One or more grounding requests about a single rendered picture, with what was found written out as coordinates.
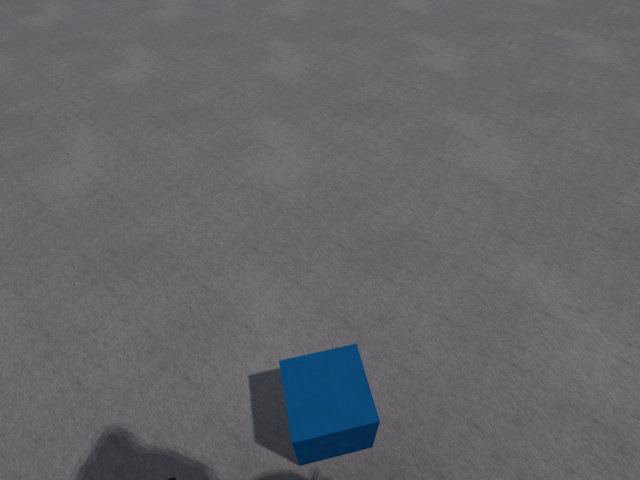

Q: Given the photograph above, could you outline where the carton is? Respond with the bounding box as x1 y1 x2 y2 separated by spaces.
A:
279 344 380 466

